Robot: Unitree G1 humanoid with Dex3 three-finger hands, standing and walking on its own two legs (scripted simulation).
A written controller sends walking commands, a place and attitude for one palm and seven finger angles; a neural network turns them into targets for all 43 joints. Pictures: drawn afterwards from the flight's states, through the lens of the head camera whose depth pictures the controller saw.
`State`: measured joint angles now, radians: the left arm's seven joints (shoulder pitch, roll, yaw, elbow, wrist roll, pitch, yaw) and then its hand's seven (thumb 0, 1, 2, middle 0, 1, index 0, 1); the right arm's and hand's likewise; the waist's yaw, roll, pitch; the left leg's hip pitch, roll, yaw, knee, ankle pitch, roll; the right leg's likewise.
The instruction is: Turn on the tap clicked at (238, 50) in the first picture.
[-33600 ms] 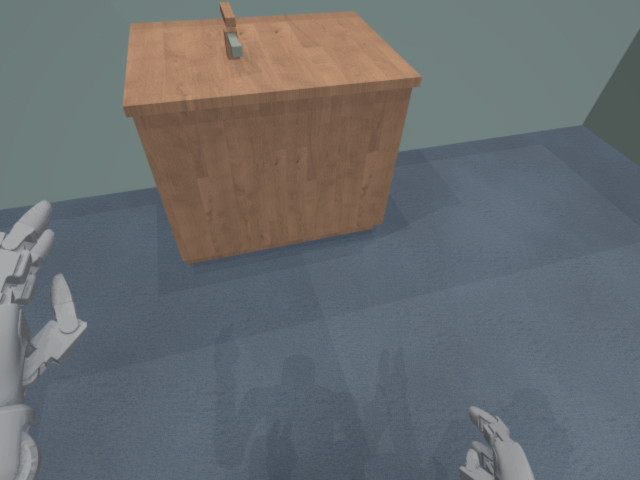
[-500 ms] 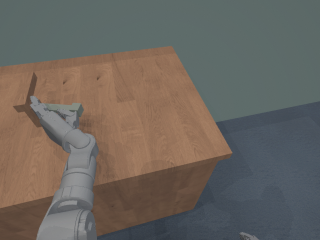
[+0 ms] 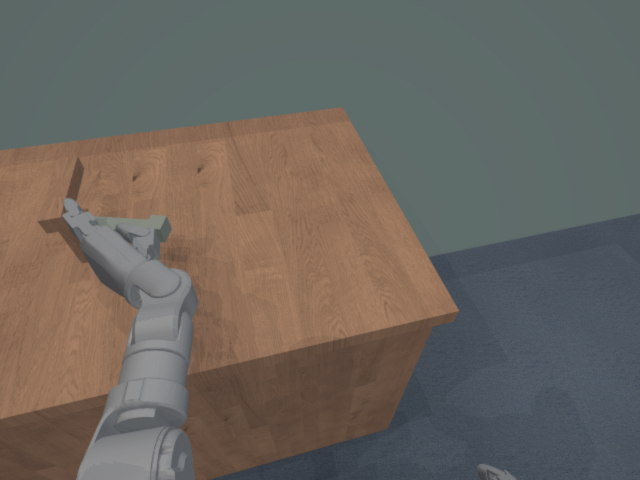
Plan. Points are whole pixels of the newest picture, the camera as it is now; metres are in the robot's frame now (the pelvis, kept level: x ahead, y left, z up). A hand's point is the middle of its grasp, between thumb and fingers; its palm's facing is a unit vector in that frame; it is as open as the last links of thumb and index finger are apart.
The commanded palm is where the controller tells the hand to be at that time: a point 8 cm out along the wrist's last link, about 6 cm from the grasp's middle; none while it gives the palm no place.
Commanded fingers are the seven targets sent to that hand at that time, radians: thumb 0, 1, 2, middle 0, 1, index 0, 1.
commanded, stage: lift the hand up off the lever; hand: left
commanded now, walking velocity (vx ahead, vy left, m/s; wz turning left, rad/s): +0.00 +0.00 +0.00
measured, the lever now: (158, 228) +0.45 +0.26 +0.06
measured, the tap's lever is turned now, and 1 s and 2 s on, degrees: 71 71 71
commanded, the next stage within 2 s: draw the hand back beside the body in 1.04 s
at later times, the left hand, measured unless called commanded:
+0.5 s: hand (139, 230) +0.38 +0.24 +0.12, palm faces +0.81 -0.58 -0.05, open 7.8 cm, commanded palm +0.33 +0.25 +0.12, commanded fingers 0.00 0.90 0.90 -0.15 -0.15 -0.15 -0.15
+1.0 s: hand (133, 227) +0.38 +0.24 +0.14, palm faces +0.81 -0.59 -0.06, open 7.8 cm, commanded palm +0.33 +0.25 +0.14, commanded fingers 0.00 0.90 0.90 -0.15 -0.15 -0.15 -0.15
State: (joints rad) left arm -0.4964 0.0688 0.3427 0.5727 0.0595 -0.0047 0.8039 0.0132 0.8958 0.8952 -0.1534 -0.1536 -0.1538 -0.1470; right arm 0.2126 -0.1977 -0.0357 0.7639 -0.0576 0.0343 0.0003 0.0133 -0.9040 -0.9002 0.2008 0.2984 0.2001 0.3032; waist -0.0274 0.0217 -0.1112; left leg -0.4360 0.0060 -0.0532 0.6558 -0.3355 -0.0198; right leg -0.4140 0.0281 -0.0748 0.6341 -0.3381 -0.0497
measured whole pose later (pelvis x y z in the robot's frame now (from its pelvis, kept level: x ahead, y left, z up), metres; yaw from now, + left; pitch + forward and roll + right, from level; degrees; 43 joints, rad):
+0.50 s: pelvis -0.01 +0.00 +0.01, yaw +0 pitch +4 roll +0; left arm -0.48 0.08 0.31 0.49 0.03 0.06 0.77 0.01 0.90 0.90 -0.15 -0.15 -0.15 -0.15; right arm 0.18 -0.20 -0.03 0.77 -0.04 0.01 -0.03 0.01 -0.90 -0.90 0.20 0.30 0.20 0.30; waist -0.01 0.03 -0.09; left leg -0.37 0.00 -0.05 0.60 -0.30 -0.02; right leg -0.35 0.03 -0.07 0.58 -0.31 -0.05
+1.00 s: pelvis +0.00 +0.00 +0.01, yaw +0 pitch +2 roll +0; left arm -0.45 0.06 0.27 0.37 0.02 0.17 0.76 0.01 0.90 0.90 -0.15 -0.15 -0.15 -0.15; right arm 0.13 -0.20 -0.02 0.77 -0.03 0.02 -0.03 0.01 -0.90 -0.90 0.20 0.30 0.20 0.30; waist 0.02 0.03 -0.07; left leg -0.30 0.00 -0.05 0.54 -0.28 -0.02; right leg -0.28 0.02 -0.07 0.53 -0.29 -0.05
